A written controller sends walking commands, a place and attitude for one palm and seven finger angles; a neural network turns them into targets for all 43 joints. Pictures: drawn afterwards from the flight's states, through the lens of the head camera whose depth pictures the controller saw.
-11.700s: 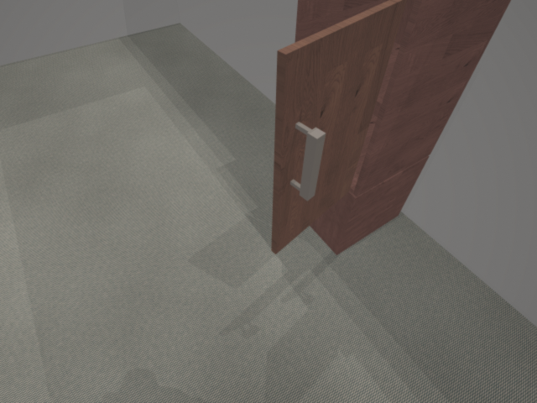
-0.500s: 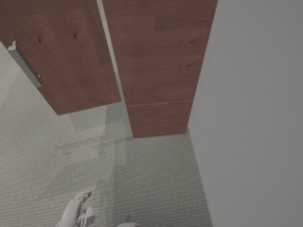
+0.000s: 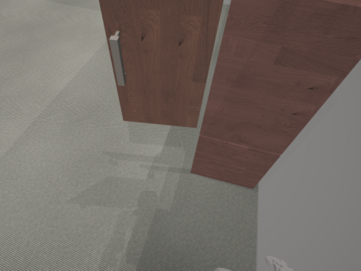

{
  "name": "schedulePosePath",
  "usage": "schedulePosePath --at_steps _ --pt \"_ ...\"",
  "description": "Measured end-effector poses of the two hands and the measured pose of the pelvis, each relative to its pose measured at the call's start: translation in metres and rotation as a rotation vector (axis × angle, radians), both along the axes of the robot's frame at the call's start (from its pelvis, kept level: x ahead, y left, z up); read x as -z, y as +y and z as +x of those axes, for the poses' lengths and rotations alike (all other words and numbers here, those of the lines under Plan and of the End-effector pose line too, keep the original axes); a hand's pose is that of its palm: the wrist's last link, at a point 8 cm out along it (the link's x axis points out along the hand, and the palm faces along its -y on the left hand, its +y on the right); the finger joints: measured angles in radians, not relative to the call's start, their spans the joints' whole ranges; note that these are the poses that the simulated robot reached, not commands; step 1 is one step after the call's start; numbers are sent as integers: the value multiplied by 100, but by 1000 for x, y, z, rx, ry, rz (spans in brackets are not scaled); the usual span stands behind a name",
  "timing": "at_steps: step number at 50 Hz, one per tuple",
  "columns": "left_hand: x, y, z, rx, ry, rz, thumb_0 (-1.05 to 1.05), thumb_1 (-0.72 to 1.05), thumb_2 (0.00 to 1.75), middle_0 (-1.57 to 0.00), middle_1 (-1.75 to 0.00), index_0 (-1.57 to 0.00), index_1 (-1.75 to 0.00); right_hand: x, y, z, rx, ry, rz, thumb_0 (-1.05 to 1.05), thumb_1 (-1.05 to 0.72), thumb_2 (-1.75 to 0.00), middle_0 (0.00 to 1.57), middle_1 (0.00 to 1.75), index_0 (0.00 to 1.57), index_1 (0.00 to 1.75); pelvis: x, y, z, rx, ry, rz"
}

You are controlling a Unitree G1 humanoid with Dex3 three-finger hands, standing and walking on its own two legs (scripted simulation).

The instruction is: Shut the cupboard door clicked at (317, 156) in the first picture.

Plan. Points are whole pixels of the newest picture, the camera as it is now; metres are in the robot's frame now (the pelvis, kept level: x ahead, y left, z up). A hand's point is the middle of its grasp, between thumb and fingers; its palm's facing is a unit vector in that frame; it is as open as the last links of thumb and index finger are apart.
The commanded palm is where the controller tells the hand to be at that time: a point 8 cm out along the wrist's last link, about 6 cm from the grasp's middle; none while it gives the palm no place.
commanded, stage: take the last steps up to it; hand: left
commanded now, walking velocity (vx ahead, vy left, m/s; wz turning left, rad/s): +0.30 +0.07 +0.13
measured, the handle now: (120, 59) +0.72 +0.30 +0.01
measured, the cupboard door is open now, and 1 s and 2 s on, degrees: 100 100 100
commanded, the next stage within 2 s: come to a stop and stand still in 0.64 s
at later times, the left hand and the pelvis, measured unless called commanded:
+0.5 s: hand (120, 253) +0.17 +0.16 -0.15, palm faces +0.11 -0.97 -0.22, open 7.1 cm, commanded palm none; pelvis +0.11 -0.03 +0.01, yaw +5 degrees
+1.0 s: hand (104, 225) +0.23 +0.23 -0.18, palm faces +0.11 -0.98 -0.18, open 7.3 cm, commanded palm none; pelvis +0.23 +0.05 +0.00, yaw +3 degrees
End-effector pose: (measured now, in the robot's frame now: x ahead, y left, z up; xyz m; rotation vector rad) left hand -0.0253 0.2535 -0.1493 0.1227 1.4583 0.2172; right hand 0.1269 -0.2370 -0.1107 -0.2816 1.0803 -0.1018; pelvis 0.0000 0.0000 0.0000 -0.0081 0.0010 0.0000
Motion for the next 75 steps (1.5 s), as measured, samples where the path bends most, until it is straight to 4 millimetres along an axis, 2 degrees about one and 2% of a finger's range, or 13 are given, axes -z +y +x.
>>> schedulePosePath --at_steps 5,15,19,22,26,33,38,42,46,52,59,66,75 --pt "-10 -4 40 11 -104 -17 0 91 90 -20 -30 -20 -30 5 11 -28 34 80 35 0 -91 -90 20 30 20 30 -8 4 13 -18 -1 -1" --pt "-20 -35 157 113 -267 -11 0 91 90 -20 -30 -20 -30 30 -14 -105 177 344 63 1 -92 -90 21 30 20 30 -1 -15 58 -20 -1 36" --pt "-21 -47 186 104 -332 6 0 91 90 -20 -30 -20 -30 39 -22 -112 190 449 81 1 -91 -90 20 30 20 30 6 -24 79 -52 -15 23" --pt "-26 -52 184 63 -306 8 0 91 90 -20 -30 -20 -30 33 -25 -89 182 459 86 1 -91 -90 20 30 20 30 -2 -26 97 -65 -12 22" --pt "-30 -42 174 7 -235 34 -1 95 90 -20 -30 -20 -30 25 -20 -37 152 401 94 1 -91 -90 20 30 20 30 -11 -24 121 -87 4 20" --pt "-17 -32 144 -79 -54 -18 -1 93 90 -20 -30 -20 -30 25 12 81 45 265 94 1 -91 -90 20 30 20 30 -9 2 166 -113 6 15" --pt "8 -14 135 -132 74 -70 0 92 90 -20 -30 -20 -30 31 40 166 -18 121 48 1 -92 -90 20 30 20 30 12 35 203 -107 1 -4" --pt "12 4 161 -111 95 -60 0 92 90 -20 -30 -20 -30 26 62 198 -24 72 34 1 -92 -90 20 30 20 30 11 48 218 -83 2 17" --pt "6 16 205 -81 32 -48 0 92 90 -20 -30 -20 -30 22 79 209 -18 83 49 1 -91 -90 20 30 20 30 3 53 227 -67 5 16" --pt "-3 29 270 -14 -90 -9 0 91 90 -20 -30 -20 -30 21 68 207 52 90 47 0 -92 -90 21 30 21 30 -1 49 230 -43 5 1" --pt "-19 22 319 39 -233 62 0 91 90 -20 -30 -20 -30 34 26 173 102 162 49 0 -91 -90 21 30 21 30 3 24 227 -46 5 4" --pt "-26 -11 312 77 -234 73 0 91 90 -20 -30 -20 -30 41 -8 133 155 265 71 1 -91 -90 20 30 20 30 1 -1 226 -57 3 25" --pt "-8 -34 284 23 -171 -1 0 93 90 -20 -30 -20 -30 34 -2 100 149 331 58 1 -91 -90 20 30 20 30 0 -10 224 -64 0 4"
